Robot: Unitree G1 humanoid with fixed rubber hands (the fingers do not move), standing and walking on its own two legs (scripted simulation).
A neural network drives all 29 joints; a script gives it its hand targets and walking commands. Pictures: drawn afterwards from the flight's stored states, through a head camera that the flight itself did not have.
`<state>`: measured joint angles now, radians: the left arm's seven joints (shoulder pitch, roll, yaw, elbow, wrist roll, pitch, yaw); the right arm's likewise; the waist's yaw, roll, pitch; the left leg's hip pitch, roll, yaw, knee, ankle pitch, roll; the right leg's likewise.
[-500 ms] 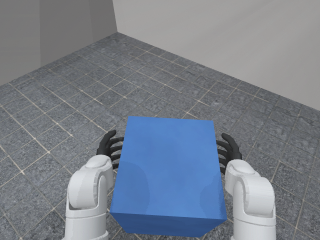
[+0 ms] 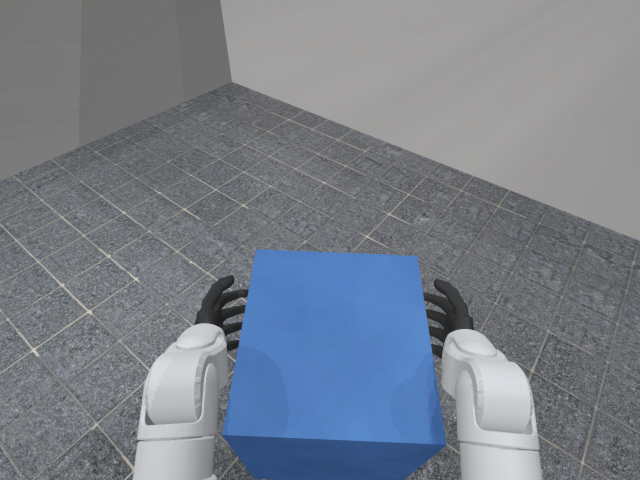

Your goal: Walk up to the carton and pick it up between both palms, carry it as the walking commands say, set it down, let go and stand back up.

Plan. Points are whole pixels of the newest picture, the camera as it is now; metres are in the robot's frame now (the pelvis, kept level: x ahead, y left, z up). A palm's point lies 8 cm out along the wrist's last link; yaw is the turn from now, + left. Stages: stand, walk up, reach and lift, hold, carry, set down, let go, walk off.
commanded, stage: carry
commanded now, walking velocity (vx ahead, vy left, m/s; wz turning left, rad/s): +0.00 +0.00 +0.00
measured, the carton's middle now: (330, 373) +0.27 +0.00 -0.01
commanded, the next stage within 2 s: hold in 0.80 s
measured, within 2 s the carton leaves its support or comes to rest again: neither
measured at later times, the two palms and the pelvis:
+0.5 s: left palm (209, 364) +0.24 +0.14 +0.07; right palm (468, 372) +0.24 -0.15 +0.07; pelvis -0.04 +0.00 +0.00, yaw +0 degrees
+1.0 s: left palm (227, 388) +0.23 +0.12 +0.04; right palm (485, 407) +0.21 -0.17 +0.05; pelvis -0.05 -0.01 +0.02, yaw -6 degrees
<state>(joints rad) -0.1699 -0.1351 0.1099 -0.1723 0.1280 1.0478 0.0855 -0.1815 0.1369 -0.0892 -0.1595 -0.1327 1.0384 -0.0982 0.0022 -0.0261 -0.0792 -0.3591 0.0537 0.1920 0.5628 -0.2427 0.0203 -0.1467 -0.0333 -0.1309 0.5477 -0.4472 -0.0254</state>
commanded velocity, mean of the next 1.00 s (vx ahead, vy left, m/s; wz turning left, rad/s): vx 0.00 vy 0.00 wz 0.00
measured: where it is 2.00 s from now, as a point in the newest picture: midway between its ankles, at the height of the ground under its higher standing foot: outside the picture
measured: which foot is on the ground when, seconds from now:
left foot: down 0.00-1.00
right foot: down 0.00-1.00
